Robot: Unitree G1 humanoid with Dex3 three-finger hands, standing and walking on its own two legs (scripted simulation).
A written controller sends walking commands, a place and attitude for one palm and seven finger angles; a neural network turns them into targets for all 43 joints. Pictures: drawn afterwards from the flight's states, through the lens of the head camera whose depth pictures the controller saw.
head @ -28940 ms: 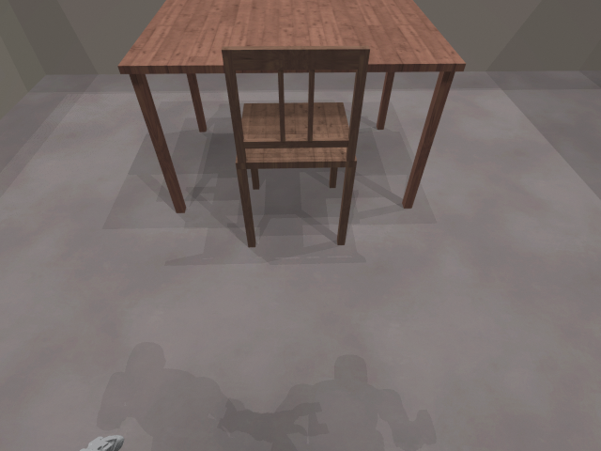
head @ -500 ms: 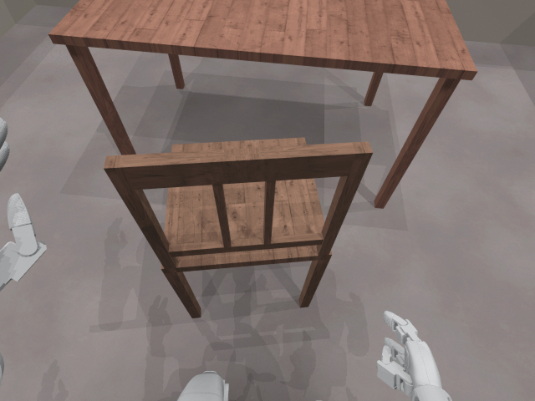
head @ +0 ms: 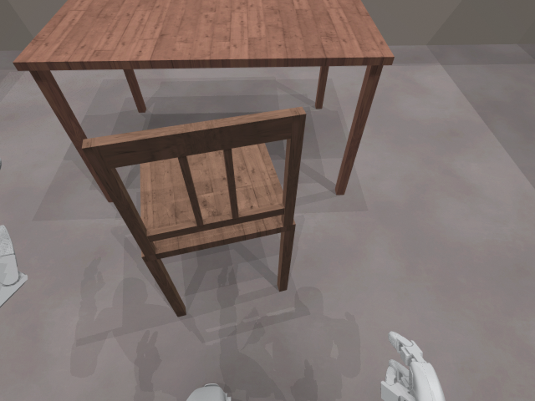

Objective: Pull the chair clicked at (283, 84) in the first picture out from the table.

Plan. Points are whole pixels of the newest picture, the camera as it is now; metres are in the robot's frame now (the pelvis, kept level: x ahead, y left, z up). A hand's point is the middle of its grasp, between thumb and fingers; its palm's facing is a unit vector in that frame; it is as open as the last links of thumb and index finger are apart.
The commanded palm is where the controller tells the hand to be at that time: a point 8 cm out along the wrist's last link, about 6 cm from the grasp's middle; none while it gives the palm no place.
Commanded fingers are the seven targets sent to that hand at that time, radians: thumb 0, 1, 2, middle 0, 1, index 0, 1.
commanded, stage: stop stepping back and stand still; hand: left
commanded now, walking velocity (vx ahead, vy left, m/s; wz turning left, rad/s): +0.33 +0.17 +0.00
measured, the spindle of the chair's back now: (191, 192) +0.55 +0.20 -0.09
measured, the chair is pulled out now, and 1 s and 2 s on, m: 0.31 0.31 0.31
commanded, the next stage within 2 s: let the arm hang, fingers relaxed in 0.50 s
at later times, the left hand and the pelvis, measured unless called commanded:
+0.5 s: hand out of the picture +0.14 +0.28 +0.17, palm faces +0.44 -0.76 -0.48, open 7.4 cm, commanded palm +0.09 +0.31 +0.19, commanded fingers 0.00 0.90 0.90 -0.20 -0.30 -0.20 -0.30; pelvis -0.05 +0.01 +0.00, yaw +0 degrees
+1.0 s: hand out of the picture -0.01 +0.19 -0.16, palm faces +0.09 -0.98 -0.17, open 6.8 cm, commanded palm none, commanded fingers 0.00 0.90 0.90 -0.20 -0.30 -0.20 -0.30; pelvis -0.06 +0.01 +0.01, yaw +4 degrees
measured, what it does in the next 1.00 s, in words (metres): steps on the spot: left foot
